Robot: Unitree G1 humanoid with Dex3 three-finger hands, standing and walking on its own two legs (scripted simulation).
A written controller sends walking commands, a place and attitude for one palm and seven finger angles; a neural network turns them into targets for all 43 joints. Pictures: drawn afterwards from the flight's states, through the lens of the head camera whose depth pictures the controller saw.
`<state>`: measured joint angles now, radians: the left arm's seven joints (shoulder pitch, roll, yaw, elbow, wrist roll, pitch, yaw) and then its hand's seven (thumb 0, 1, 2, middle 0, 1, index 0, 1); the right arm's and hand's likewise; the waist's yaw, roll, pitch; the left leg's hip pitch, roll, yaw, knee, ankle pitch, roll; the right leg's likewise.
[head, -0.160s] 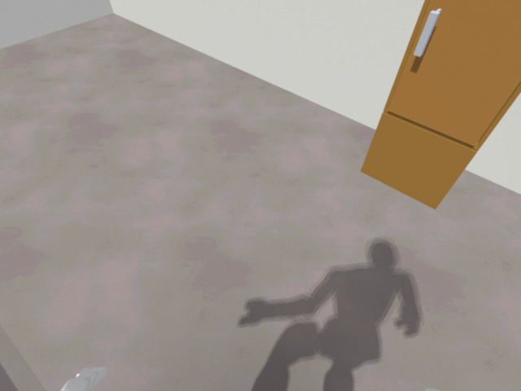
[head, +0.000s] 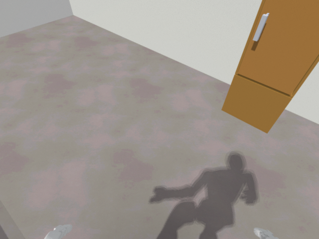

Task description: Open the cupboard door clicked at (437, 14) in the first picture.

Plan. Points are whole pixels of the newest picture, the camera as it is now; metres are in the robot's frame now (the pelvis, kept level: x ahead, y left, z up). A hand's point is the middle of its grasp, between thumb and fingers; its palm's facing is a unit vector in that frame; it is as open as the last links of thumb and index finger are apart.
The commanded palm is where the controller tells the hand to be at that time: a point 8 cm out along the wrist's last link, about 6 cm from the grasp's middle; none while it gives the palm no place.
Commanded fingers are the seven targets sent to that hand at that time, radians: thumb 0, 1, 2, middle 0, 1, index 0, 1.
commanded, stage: stand and wait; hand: left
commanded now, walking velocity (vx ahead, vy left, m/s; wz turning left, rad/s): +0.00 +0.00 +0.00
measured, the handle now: (261, 26) +1.26 -0.54 +0.02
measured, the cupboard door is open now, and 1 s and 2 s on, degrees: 0 0 0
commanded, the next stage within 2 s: look at it before walking up in 0.82 s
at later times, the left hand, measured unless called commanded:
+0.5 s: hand out of the picture +0.05 +0.23 -0.15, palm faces -0.01 -0.94 -0.34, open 7.4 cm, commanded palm none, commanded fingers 0.00 0.90 0.90 -0.20 -0.30 -0.20 -0.30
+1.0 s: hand out of the picture +0.04 +0.22 -0.15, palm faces -0.03 -0.94 -0.33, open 7.4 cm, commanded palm none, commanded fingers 0.00 0.90 0.90 -0.20 -0.30 -0.20 -0.30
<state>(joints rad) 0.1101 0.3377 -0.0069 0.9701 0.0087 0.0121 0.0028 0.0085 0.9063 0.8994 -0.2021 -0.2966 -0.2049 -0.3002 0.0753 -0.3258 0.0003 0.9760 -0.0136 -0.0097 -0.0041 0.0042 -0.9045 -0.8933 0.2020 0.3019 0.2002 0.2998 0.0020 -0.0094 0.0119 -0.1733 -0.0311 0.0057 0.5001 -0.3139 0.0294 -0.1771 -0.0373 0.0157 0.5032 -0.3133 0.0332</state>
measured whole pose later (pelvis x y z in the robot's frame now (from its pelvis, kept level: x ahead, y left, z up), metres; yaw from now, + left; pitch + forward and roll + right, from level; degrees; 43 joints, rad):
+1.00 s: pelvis -0.03 -0.02 +0.01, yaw +0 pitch -2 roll +0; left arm 0.13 0.33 0.00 1.08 0.01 0.00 -0.01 0.01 0.91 0.90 -0.20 -0.30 -0.21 -0.30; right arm 0.12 -0.34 0.00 1.12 -0.01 -0.01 0.00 0.00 -0.91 -0.89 0.20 0.30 0.20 0.30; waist 0.00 0.00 0.04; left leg -0.15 0.00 0.00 0.38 -0.20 -0.01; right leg -0.16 0.00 0.01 0.40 -0.21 0.00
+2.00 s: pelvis +0.08 -0.07 +0.00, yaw -10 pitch -1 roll +1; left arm 0.36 0.17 0.04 1.05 0.01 -0.06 -0.01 0.01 0.91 0.90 -0.20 -0.30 -0.20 -0.30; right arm 0.32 -0.21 -0.04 1.15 -0.02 0.00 0.00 0.01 -0.91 -0.89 0.20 0.30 0.20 0.30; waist 0.03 0.01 0.05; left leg -0.38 0.09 0.08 1.13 -0.41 -0.01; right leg -0.17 0.03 -0.07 0.55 -0.36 -0.07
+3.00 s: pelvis +0.45 -0.13 -0.02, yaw -34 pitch +0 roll +0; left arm 0.09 0.17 0.06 0.94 0.02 -0.03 -0.02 0.01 0.91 0.90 -0.20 -0.30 -0.20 -0.30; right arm 0.39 -0.14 -0.05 1.09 0.00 0.00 -0.02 0.00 -0.91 -0.89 0.20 0.30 0.20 0.30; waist -0.05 0.02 0.12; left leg -0.25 0.15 0.23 1.09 -0.55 -0.05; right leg -0.43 -0.02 -0.16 0.67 -0.24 -0.09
